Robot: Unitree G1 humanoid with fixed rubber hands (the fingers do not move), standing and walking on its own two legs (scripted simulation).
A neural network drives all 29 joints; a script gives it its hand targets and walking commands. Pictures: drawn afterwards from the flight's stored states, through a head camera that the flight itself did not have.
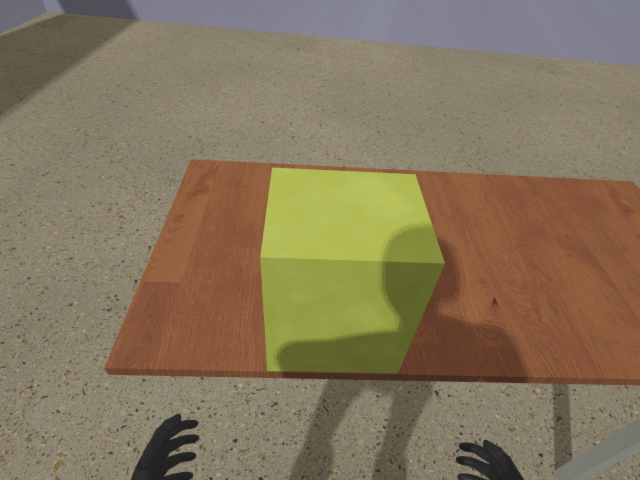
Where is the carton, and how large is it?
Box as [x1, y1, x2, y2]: [260, 168, 444, 372]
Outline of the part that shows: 272,168 260,255 267,370 397,372 444,264 415,174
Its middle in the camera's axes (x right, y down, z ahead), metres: +0.03 +0.05 +0.55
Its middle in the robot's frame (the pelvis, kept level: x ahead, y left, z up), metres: +0.40 +0.00 +0.06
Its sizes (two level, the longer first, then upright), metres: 0.196 0.166 0.245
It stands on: a table, 0.72 m high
